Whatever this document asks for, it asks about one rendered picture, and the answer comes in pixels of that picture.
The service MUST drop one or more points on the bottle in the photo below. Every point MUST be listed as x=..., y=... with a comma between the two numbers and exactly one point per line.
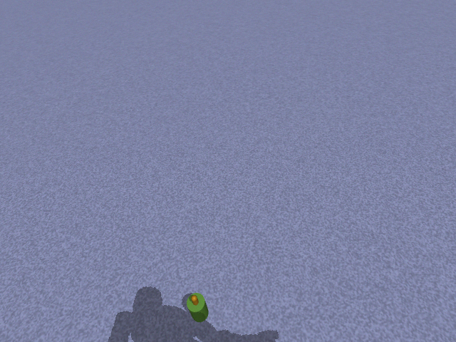
x=197, y=307

